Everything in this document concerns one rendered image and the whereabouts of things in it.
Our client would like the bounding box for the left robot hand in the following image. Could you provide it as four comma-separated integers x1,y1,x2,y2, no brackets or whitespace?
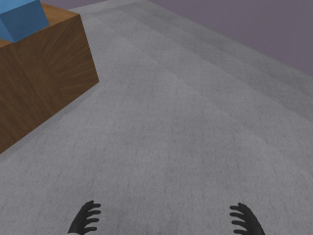
67,200,101,235

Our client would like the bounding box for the carton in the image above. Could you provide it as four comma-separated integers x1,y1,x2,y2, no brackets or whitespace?
0,0,50,43

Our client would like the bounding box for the pedestal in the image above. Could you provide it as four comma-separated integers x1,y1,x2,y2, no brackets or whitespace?
0,2,100,154

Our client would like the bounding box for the right robot hand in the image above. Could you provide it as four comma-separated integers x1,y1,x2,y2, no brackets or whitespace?
229,203,265,235

